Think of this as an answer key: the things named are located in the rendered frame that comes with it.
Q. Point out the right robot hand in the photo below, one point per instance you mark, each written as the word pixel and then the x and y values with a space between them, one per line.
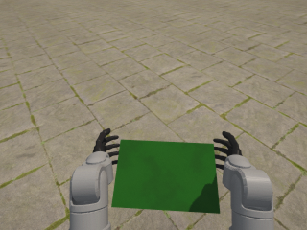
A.
pixel 233 148

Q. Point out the carton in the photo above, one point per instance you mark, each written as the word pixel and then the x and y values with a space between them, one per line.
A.
pixel 168 176

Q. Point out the robot right forearm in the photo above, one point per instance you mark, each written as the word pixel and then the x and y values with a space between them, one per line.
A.
pixel 251 195

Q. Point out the robot left forearm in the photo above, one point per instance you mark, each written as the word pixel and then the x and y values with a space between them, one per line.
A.
pixel 88 193

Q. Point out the left robot hand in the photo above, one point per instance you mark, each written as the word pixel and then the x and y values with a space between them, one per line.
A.
pixel 101 144

